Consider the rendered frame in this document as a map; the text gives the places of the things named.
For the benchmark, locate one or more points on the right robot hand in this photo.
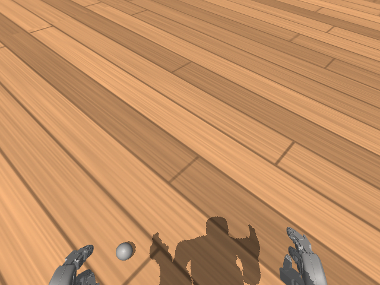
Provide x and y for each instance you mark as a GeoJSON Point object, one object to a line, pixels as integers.
{"type": "Point", "coordinates": [308, 263]}

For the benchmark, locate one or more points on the left robot hand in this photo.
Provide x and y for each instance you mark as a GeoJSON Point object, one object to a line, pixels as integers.
{"type": "Point", "coordinates": [67, 273]}

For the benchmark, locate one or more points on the ball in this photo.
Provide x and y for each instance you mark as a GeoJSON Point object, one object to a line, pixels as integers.
{"type": "Point", "coordinates": [124, 251]}

